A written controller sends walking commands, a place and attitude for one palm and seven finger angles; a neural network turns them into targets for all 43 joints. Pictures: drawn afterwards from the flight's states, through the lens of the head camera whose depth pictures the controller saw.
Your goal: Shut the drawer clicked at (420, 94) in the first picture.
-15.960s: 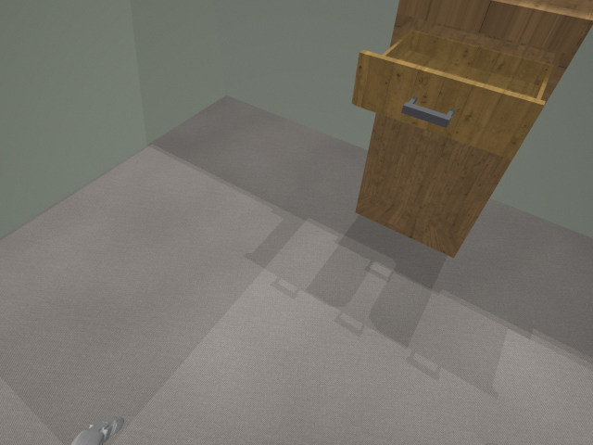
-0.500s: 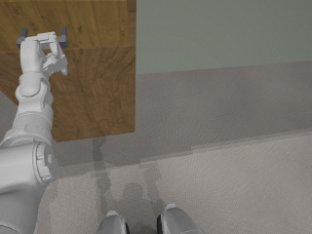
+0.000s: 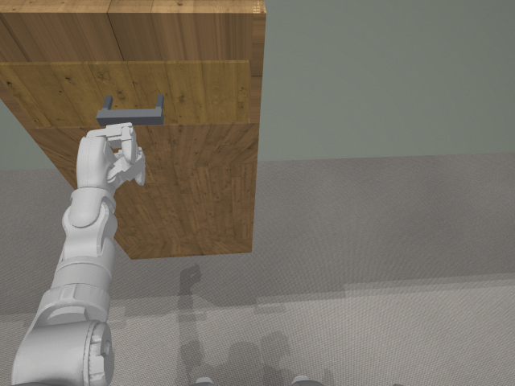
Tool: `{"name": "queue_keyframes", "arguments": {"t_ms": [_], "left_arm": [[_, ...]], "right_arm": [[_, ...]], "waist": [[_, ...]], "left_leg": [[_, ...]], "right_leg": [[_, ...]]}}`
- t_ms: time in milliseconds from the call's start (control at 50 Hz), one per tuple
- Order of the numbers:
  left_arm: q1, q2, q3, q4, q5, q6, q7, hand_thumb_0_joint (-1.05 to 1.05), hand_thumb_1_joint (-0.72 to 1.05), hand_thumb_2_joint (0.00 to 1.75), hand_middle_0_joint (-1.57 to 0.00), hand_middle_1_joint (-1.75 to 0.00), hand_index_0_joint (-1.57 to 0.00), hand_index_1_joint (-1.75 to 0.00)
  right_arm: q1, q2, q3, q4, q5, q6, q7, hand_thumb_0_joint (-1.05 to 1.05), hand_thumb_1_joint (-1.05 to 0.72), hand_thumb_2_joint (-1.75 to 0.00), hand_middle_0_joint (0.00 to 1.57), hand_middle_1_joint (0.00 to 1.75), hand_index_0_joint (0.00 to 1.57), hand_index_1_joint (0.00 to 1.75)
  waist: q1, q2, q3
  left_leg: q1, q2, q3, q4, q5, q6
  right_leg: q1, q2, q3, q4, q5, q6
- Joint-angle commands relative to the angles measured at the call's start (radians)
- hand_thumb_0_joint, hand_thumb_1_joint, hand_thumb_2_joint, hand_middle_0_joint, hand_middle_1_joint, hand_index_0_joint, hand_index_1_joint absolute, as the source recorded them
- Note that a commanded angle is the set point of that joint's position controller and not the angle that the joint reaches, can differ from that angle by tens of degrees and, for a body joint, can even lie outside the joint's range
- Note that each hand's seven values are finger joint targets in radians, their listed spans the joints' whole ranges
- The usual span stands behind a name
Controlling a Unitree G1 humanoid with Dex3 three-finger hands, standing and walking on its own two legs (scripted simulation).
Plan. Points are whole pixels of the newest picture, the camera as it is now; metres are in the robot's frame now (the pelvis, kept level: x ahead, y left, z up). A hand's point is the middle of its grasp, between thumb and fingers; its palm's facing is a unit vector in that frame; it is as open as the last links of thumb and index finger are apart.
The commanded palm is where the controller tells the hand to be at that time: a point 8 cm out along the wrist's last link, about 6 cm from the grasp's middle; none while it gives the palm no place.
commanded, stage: draw the hand back to the body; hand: left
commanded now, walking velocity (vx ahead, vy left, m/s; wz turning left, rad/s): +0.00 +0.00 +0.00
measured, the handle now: (132, 109) +0.58 +0.21 +0.06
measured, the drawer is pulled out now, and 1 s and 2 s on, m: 0.00 0.00 0.00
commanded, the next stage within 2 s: step back with the hand held close in 1.20 s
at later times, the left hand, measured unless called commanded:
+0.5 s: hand (79, 238) +0.28 +0.20 +0.14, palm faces +0.20 -0.96 -0.21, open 3.2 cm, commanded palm +0.24 +0.25 +0.16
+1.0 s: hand out of the picture +0.18 +0.23 +0.20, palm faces +0.40 -0.84 -0.37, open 3.2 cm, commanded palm +0.12 +0.27 +0.22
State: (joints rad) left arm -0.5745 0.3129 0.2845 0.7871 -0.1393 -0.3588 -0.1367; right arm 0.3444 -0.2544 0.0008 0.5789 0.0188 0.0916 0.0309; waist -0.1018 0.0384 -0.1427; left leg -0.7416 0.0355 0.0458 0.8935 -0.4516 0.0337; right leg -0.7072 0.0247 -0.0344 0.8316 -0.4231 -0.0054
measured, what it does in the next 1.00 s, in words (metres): stands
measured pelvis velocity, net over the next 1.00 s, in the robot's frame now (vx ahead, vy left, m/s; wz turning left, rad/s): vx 0.00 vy -0.01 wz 0.03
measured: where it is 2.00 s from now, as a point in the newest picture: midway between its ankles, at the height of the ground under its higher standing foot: outside the picture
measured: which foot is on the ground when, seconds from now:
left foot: down 0.00-1.00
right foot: down 0.00-1.00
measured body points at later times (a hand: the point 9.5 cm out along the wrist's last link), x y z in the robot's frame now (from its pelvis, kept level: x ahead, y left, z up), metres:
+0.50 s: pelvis -0.02 -0.01 +0.04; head -0.02 -0.03 +0.49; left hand +0.27 +0.25 +0.15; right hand +0.17 -0.25 -0.05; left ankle -0.02 +0.09 -0.69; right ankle -0.02 -0.12 -0.69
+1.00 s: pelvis +0.00 -0.01 +0.05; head -0.02 -0.04 +0.50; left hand +0.15 +0.27 +0.22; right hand +0.20 -0.22 -0.04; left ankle -0.02 +0.09 -0.69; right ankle -0.02 -0.12 -0.69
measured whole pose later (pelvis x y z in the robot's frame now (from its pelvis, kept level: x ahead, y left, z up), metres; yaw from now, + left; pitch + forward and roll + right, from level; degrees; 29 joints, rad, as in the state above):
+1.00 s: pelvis +0.00 -0.01 +0.05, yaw +2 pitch -4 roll +0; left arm 0.50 0.32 0.25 -0.42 -0.07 -0.09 0.09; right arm 0.20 -0.23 0.03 0.60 0.01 -0.06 -0.06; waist 0.06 0.08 0.00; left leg -0.09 0.01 0.04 0.42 -0.26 0.02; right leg -0.07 0.01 -0.04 0.39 -0.25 -0.02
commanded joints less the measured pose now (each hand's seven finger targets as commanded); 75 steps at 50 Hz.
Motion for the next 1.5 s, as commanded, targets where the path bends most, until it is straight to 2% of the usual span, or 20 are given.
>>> {"name": "queue_keyframes", "arguments": {"t_ms": [0,100,160,220,300,320,360,380,420,520,600,760,860,1000,1120,1300,1320,1340,1380,1480], "left_arm": [[-0.166,0.180,0.022,-0.361,-0.064,0.004,-0.004,0.00,0.90,0.90,-1.40,-1.60,-1.40,-1.60],[-0.088,0.140,-0.019,-0.475,-0.079,0.049,-0.010,0.00,0.90,0.90,-1.40,-1.60,-1.40,-1.60],[-0.057,0.145,-0.027,-0.573,-0.088,0.058,-0.022,0.00,0.90,0.90,-1.40,-1.60,-1.40,-1.60],[0.017,0.161,-0.013,-0.614,-0.109,0.079,-0.040,0.00,0.90,0.90,-1.40,-1.60,-1.40,-1.60],[0.087,0.176,0.005,-0.679,-0.129,0.124,-0.063,0.00,0.90,0.90,-1.40,-1.60,-1.40,-1.60],[0.116,0.234,-0.034,-0.779,-0.019,0.130,0.043,0.00,0.90,0.90,-1.40,-1.60,-1.40,-1.60],[0.236,0.154,-0.065,-0.801,-0.003,0.166,0.125,0.00,0.90,0.90,-1.40,-1.60,-1.40,-1.60],[0.261,0.143,-0.084,-0.830,0.006,0.179,0.145,0.00,0.90,0.90,-1.40,-1.60,-1.40,-1.60],[0.292,0.178,-0.054,-0.854,0.024,0.193,0.182,0.00,0.90,0.90,-1.40,-1.60,-1.40,-1.60],[0.373,0.181,-0.043,-0.991,0.046,0.206,0.222,0.00,0.90,0.90,-1.40,-1.60,-1.40,-1.60],[0.502,0.161,-0.037,-1.113,0.054,0.208,0.235,0.00,0.90,0.90,-1.40,-1.60,-1.40,-1.60],[0.773,0.158,0.020,-1.242,0.052,0.218,0.233,0.00,0.90,0.90,-1.40,-1.60,-1.40,-1.60],[0.889,0.171,0.059,-1.387,0.057,0.203,0.239,0.00,0.90,0.90,-1.40,-1.60,-1.40,-1.60],[1.064,0.195,0.125,-1.502,0.060,0.192,0.252,0.00,0.90,0.90,-1.40,-1.60,-1.40,-1.60],[1.023,0.148,0.085,-1.397,0.067,0.204,0.252,0.00,0.90,0.90,-1.40,-1.60,-1.40,-1.60],[1.020,0.181,0.110,-1.496,0.070,0.192,0.267,0.00,0.90,0.90,-1.40,-1.60,-1.40,-1.60],[0.818,0.364,0.299,-1.605,0.074,0.132,0.277,0.00,0.90,0.90,-1.40,-1.60,-1.40,-1.60],[0.947,0.281,0.243,-1.506,0.072,0.126,0.265,0.00,0.90,0.90,-1.40,-1.60,-1.40,-1.60],[1.092,0.185,0.161,-1.412,0.076,0.145,0.247,0.00,0.90,0.90,-1.40,-1.60,-1.40,-1.60],[1.179,0.166,0.138,-1.420,0.078,0.142,0.240,0.00,0.90,0.90,-1.40,-1.60,-1.40,-1.60]], "right_arm": [[0.073,-0.147,-0.053,-0.120,0.024,-0.036,-0.014,0.00,-0.90,-0.90,0.20,0.30,0.20,0.30],[0.010,-0.140,-0.043,-0.134,0.037,-0.061,-0.033,0.00,-0.90,-0.90,0.20,0.30,0.20,0.30],[-0.028,-0.138,-0.036,-0.140,0.037,-0.086,-0.043,0.00,-0.90,-0.90,0.20,0.30,0.20,0.30],[-0.068,-0.139,-0.027,-0.150,0.041,-0.110,-0.055,0.00,-0.90,-0.90,0.20,0.30,0.20,0.30],[-0.134,-0.133,-0.013,-0.167,0.049,-0.138,-0.069,0.00,-0.90,-0.90,0.20,0.30,0.20,0.30],[-0.190,-0.111,-0.020,-0.176,0.044,-0.128,-0.082,0.00,-0.90,-0.90,0.20,0.30,0.20,0.30],[-0.211,-0.104,-0.014,-0.183,0.040,-0.133,-0.097,0.00,-0.90,-0.90,0.20,0.30,0.20,0.30],[-0.225,-0.105,-0.009,-0.180,0.041,-0.134,-0.099,0.00,-0.90,-0.90,0.20,0.30,0.20,0.30],[-0.235,-0.109,-0.006,-0.164,0.036,-0.137,-0.108,0.00,-0.90,-0.90,0.20,0.30,0.20,0.30],[-0.262,-0.100,0.002,-0.153,0.023,-0.154,-0.116,0.00,-0.90,-0.90,0.20,0.30,0.20,0.30],[-0.275,-0.087,0.007,-0.149,0.013,-0.174,-0.111,0.00,-0.90,-0.90,0.20,0.30,0.20,0.30],[-0.288,-0.081,-0.001,-0.141,-0.005,-0.189,-0.098,0.00,-0.90,-0.90,0.20,0.30,0.20,0.30],[-0.290,-0.074,-0.005,-0.142,-0.010,-0.205,-0.092,0.00,-0.90,-0.90,0.20,0.30,0.20,0.30],[-0.282,-0.068,-0.014,-0.146,-0.008,-0.237,-0.097,0.00,-0.90,-0.90,0.20,0.30,0.20,0.30],[-0.265,-0.081,-0.021,-0.122,-0.012,-0.237,-0.108,0.00,-0.90,-0.90,0.20,0.30,0.20,0.30],[-0.276,-0.067,-0.011,-0.128,-0.018,-0.263,-0.113,0.00,-0.90,-0.90,0.20,0.30,0.20,0.30],[-0.261,-0.082,-0.003,-0.183,-0.011,-0.238,-0.108,0.00,-0.90,-0.90,0.20,0.30,0.20,0.30],[-0.268,-0.075,-0.014,-0.143,-0.019,-0.224,-0.108,0.00,-0.90,-0.90,0.20,0.30,0.20,0.30],[-0.260,-0.084,-0.029,-0.148,-0.022,-0.188,-0.096,0.00,-0.90,-0.90,0.20,0.30,0.20,0.30],[-0.258,-0.097,-0.053,-0.168,-0.017,-0.134,-0.088,0.00,-0.90,-0.90,0.20,0.30,0.20,0.30]], "waist": [[0.033,-0.024,-0.395],[0.023,-0.002,-0.252],[0.035,0.055,-0.247],[0.044,-0.002,-0.210],[0.068,0.018,-0.159],[0.108,0.006,-0.147],[0.095,-0.014,-0.068],[0.098,0.012,-0.048],[0.103,-0.030,-0.028],[0.113,-0.021,-0.022],[0.126,0.043,-0.018],[0.145,-0.029,0.062],[0.153,0.033,0.065],[0.166,0.028,0.076],[0.146,-0.052,0.170],[0.171,0.058,0.068],[0.132,0.102,0.164],[0.126,0.011,0.161],[0.117,-0.057,0.153],[0.110,-0.006,0.059]], "left_leg": [[0.355,-0.010,-0.045,-0.113,0.637,0.001],[0.365,-0.015,-0.041,-0.173,0.498,0.002],[0.413,-0.020,-0.046,-0.196,0.459,0.001],[0.397,-0.026,-0.049,-0.227,0.372,0.006],[0.395,-0.034,-0.050,-0.274,0.288,0.005],[0.447,-0.036,-0.041,-0.319,0.272,0.006],[0.464,-0.031,-0.043,-0.359,0.223,0.003],[0.477,-0.027,-0.044,-0.378,0.219,0.002],[0.501,-0.025,-0.046,-0.406,0.230,0.006],[0.595,-0.027,-0.039,-0.464,0.277,0.010],[0.656,-0.028,-0.036,-0.498,0.358,0.003],[0.666,-0.025,-0.029,-0.522,0.404,0.005],[0.678,-0.025,-0.032,-0.521,0.428,0.001],[0.676,-0.020,-0.030,-0.503,0.449,-0.002],[0.660,-0.018,-0.037,-0.517,0.363,0.005],[0.677,-0.025,-0.039,-0.505,0.438,-0.002],[0.605,-0.017,-0.063,-0.505,0.363,0.011],[0.582,-0.010,-0.072,-0.482,0.362,0.014],[0.603,-0.001,-0.059,-0.472,0.418,0.012],[0.599,0.026,-0.054,-0.499,0.533,0.010]], "right_leg": [[0.307,0.025,-0.005,-0.097,0.594,-0.007],[0.298,0.022,-0.009,-0.150,0.504,-0.009],[0.311,0.016,-0.006,-0.170,0.460,-0.014],[0.349,0.012,-0.004,-0.198,0.416,-0.015],[0.374,0.002,-0.001,-0.237,0.340,-0.016],[0.402,-0.021,0.042,-0.294,0.280,-0.029],[0.398,-0.021,0.034,-0.338,0.228,-0.021],[0.410,-0.025,0.037,-0.351,0.221,-0.023],[0.443,-0.020,0.036,-0.383,0.223,-0.021],[0.516,-0.021,0.037,-0.439,0.264,-0.018],[0.576,-0.025,0.025,-0.454,0.343,-0.023],[0.610,-0.024,0.021,-0.495,0.384,-0.014],[0.620,-0.025,0.021,-0.498,0.392,-0.017],[0.610,-0.021,0.019,-0.493,0.413,-0.015],[0.544,-0.018,0.013,-0.526,0.311,-0.009],[0.625,-0.029,0.021,-0.490,0.396,-0.018],[0.557,-0.064,0.116,-0.537,0.445,-0.022],[0.552,-0.091,0.119,-0.537,0.480,-0.024],[0.537,-0.095,0.112,-0.532,0.526,-0.015],[0.565,-0.077,0.059,-0.480,0.530,0.007]]}}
